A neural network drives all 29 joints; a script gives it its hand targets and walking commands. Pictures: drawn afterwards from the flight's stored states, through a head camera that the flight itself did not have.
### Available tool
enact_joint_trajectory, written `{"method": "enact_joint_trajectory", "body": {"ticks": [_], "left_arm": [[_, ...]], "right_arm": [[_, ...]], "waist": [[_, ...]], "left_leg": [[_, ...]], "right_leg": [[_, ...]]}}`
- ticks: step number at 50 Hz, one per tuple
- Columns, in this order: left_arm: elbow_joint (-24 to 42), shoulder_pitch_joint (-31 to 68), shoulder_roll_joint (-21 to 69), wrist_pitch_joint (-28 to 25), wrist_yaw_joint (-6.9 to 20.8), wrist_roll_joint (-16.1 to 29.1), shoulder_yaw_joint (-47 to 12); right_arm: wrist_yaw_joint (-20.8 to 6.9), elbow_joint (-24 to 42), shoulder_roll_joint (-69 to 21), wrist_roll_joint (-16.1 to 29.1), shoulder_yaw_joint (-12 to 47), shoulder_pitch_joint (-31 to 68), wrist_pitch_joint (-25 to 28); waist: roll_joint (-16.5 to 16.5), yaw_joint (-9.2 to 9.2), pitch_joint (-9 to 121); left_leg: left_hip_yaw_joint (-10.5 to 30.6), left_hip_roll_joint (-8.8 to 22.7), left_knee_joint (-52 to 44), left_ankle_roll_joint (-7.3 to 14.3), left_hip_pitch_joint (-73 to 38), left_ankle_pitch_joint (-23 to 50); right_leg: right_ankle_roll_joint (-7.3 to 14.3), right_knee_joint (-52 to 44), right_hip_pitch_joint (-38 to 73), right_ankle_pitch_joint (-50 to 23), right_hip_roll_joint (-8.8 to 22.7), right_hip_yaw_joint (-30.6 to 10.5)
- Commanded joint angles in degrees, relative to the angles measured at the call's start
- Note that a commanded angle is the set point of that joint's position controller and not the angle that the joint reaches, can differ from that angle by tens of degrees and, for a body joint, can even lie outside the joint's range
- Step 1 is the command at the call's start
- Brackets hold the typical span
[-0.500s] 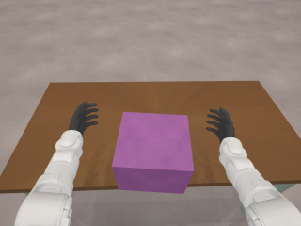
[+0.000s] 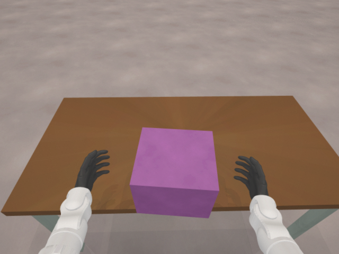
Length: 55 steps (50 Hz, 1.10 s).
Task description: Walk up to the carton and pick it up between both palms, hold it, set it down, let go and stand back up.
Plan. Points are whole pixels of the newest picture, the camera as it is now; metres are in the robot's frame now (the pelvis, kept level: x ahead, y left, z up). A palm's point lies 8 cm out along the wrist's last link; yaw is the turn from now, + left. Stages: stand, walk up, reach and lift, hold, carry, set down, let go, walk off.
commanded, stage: set down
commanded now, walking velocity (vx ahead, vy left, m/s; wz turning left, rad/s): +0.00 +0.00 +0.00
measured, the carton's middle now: (174, 171) +0.38 +0.00 -0.08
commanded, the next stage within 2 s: let go in 1.96 s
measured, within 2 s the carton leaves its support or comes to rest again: neither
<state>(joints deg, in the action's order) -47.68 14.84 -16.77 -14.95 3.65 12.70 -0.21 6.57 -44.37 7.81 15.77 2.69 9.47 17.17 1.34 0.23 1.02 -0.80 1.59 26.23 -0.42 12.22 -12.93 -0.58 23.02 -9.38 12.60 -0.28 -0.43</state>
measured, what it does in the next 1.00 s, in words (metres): stands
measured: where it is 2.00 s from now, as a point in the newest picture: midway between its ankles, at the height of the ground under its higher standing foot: outside the picture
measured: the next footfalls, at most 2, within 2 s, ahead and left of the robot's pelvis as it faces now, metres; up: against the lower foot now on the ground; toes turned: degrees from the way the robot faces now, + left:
none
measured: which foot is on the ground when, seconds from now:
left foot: down 0.00-1.00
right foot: down 0.00-1.00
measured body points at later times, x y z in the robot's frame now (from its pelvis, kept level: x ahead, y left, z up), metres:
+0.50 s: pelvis +0.01 +0.00 +0.00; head +0.00 +0.02 +0.45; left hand +0.23 +0.24 -0.03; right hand +0.22 -0.19 -0.04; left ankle +0.01 +0.12 -0.74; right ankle +0.00 -0.13 -0.74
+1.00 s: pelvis +0.01 +0.00 +0.00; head +0.00 +0.02 +0.45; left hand +0.19 +0.24 -0.05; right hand +0.19 -0.20 -0.06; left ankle +0.01 +0.12 -0.74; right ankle +0.00 -0.13 -0.74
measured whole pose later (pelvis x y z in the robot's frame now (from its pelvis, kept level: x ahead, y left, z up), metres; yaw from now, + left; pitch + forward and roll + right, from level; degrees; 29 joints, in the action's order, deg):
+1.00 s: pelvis +0.01 +0.00 +0.00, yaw +0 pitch -5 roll -1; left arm -38.2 -11.0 -16.3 -24.2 4.0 11.6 -3.7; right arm 2.8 -45.1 5.8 9.8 0.2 -9.7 30.9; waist 0.8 -1.6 -3.1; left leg -1.1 1.4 28.2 -0.3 8.1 -15.5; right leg -0.4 25.3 -5.6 15.2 -0.1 -0.8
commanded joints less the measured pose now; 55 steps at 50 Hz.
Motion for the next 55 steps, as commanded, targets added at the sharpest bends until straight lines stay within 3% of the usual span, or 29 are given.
{"method": "enact_joint_trajectory", "body": {"ticks": [1,6,14,22,34,39,40,42,46,48,55], "left_arm": [[9.19,10.62,-7.15,-4.88,-0.01,0.31,1.90],[10.85,8.48,-7.79,-6.79,0.08,1.08,1.16],[12.34,-2.07,-7.47,-9.69,0.68,1.23,1.01],[16.68,-11.76,-6.38,-11.69,1.33,-0.46,1.10],[18.86,-17.48,-7.55,-15.41,-0.81,0.97,-1.20],[16.40,-20.17,-6.20,-13.82,-0.89,0.03,-1.61],[14.30,-23.75,-4.99,-14.11,0.30,-0.70,-1.86],[14.92,-22.36,-5.26,-14.06,1.70,-1.67,-0.55],[16.75,-19.30,-5.66,-11.64,0.79,-0.99,-1.07],[17.26,-19.16,-5.54,-10.87,-0.23,-0.79,-1.54],[16.21,-20.51,-5.08,-7.94,-1.52,-2.26,-0.80]], "right_arm": [[-0.24,8.12,3.90,-0.93,-1.21,10.11,4.22],[-0.16,7.63,3.64,-1.75,-2.39,8.35,6.85],[-0.52,8.01,2.02,-2.36,-0.98,0.39,10.58],[-0.83,8.24,1.09,-3.06,-1.02,-7.81,15.23],[-3.00,10.44,0.18,-5.87,-2.67,-11.96,16.48],[-3.24,7.47,1.03,-5.97,-2.62,-13.59,15.47],[-3.09,3.27,0.79,-3.99,-3.88,-17.62,16.53],[-2.93,2.90,2.19,-3.63,-2.71,-16.10,18.08],[-3.59,5.59,3.33,-5.83,-3.85,-12.61,16.79],[-4.00,6.67,2.94,-6.56,-4.00,-12.57,15.61],[-4.68,6.23,2.86,-7.40,-3.06,-14.21,12.57]], "waist": [[-3.71,-0.21,10.76],[-4.32,0.66,10.42],[-2.63,-0.63,7.66],[-3.80,-0.82,3.70],[-4.75,-1.41,2.40],[-4.67,-1.21,0.88],[-2.76,-0.68,-2.07],[-3.94,-1.16,-0.25],[-3.54,-1.12,-1.64],[-3.13,-1.35,-1.49],[-3.45,-2.07,0.05]], "left_leg": [[-0.44,-1.55,-1.86,-1.75,-7.77,9.77],[-0.25,-1.65,-0.76,-2.24,-7.34,10.72],[0.18,-1.63,-0.29,-2.00,-7.41,11.31],[0.43,-1.66,-0.07,-2.55,-9.51,14.83],[0.57,-1.06,-1.29,-2.16,-6.23,7.52],[0.62,-1.01,-1.64,-2.46,-7.36,9.66],[0.98,-1.99,-0.73,-3.24,-7.00,14.16],[0.65,-2.47,0.74,-3.60,-9.24,17.37],[-0.09,-1.45,-1.73,-2.55,-7.50,9.43],[-0.27,-1.08,-2.86,-2.12,-6.80,7.20],[-1.43,-1.32,-3.57,-2.23,-9.13,10.63]], "right_leg": [[1.45,-3.10,-0.92,-3.42,-0.98,0.40],[1.47,-2.24,-0.98,-4.44,-0.90,0.24],[1.50,-1.81,0.33,-5.49,-0.77,-0.21],[2.19,-2.71,0.43,-7.21,-0.85,-0.57],[2.97,-1.65,-0.14,-1.01,-0.21,-1.32],[3.41,-2.28,0.54,-2.04,-0.56,-1.34],[2.74,-2.35,-1.40,-4.46,-1.38,-0.88],[2.28,-2.30,-1.90,-6.94,-1.40,-0.87],[3.08,-3.00,-2.49,1.43,-1.56,-0.28],[3.31,-2.99,-1.37,2.28,-1.31,-0.46],[3.25,-3.63,0.96,-1.49,-0.75,-0.96]]}}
